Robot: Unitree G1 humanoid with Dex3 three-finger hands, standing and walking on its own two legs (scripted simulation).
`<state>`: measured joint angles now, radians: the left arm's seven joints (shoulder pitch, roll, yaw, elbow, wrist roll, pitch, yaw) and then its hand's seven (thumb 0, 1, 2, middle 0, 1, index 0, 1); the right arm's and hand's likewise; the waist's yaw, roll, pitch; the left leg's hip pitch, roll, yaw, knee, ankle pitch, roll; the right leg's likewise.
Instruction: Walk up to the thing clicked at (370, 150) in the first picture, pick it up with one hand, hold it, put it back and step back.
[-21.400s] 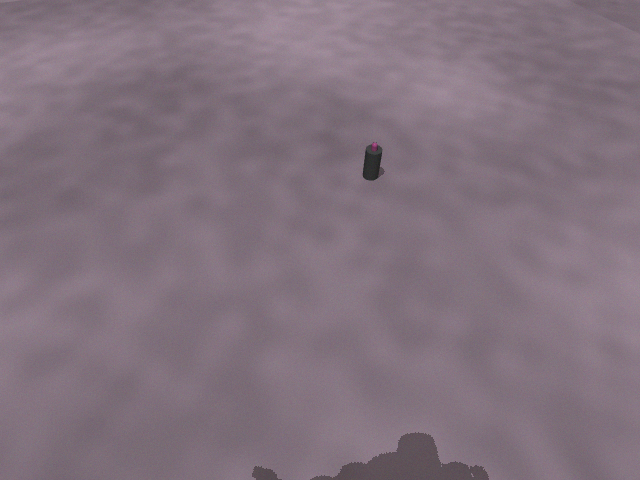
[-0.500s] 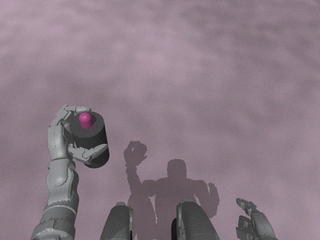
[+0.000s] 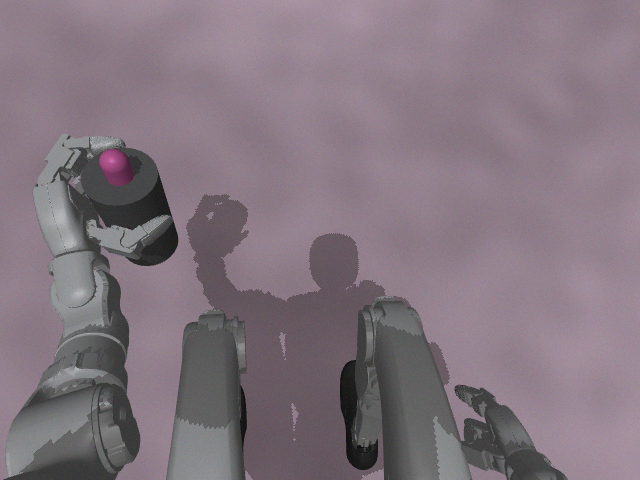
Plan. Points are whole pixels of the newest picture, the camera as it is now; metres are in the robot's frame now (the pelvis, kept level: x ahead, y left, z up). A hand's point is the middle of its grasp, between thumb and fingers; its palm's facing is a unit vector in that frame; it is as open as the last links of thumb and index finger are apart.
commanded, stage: crouch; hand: left
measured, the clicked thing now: (133, 205) +0.43 +0.21 -0.05
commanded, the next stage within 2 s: lower in 0.90 s
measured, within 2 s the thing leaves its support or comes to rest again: neither
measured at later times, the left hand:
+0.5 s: hand (144, 214) +0.46 +0.23 -0.16, palm faces +0.24 -0.97 +0.00, open 11.3 cm
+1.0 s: hand (152, 221) +0.48 +0.24 -0.22, palm faces +0.24 -0.97 -0.01, open 11.3 cm
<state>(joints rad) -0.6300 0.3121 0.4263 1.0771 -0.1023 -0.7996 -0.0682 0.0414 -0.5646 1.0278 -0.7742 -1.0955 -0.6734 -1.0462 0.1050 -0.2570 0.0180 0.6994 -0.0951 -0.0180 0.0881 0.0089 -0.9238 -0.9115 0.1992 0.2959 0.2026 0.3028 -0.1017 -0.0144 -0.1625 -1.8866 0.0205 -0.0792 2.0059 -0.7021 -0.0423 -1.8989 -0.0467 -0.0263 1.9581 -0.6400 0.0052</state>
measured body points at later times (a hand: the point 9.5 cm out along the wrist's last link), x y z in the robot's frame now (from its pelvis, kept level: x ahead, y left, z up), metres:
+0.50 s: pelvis -0.03 +0.01 -0.11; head +0.19 +0.07 +0.28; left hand +0.45 +0.28 -0.16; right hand +0.04 -0.26 -0.22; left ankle +0.07 +0.14 -0.42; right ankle +0.09 -0.13 -0.42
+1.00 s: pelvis -0.02 +0.02 -0.14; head +0.21 +0.09 +0.23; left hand +0.46 +0.29 -0.22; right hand +0.04 -0.27 -0.23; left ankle +0.07 +0.14 -0.42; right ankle +0.09 -0.13 -0.42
